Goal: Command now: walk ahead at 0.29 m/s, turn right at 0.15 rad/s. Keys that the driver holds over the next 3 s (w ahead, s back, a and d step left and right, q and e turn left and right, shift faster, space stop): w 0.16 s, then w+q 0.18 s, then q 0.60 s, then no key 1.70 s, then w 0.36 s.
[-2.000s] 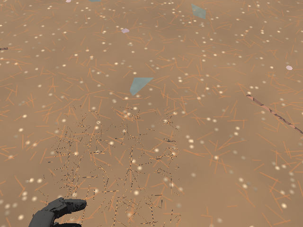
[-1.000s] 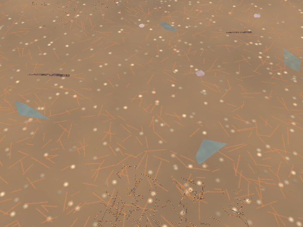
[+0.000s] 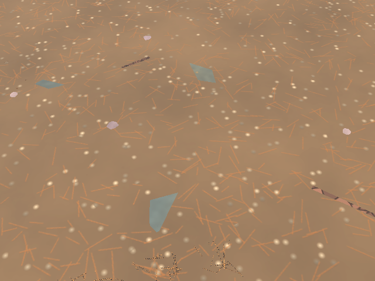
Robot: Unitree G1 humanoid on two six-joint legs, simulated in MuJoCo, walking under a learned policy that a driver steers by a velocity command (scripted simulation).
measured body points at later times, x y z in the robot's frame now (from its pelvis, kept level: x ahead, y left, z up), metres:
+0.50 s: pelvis +0.20 +0.04 -0.02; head +0.24 +0.06 +0.43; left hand +0.17 +0.30 -0.17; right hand +0.39 -0.20 -0.13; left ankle +0.29 +0.11 -0.74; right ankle +0.00 -0.09 -0.65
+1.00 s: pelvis +0.31 +0.05 +0.01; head +0.34 +0.07 +0.45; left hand +0.36 +0.35 -0.11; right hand +0.47 -0.20 -0.11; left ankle +0.30 +0.11 -0.74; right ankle +0.40 -0.07 -0.70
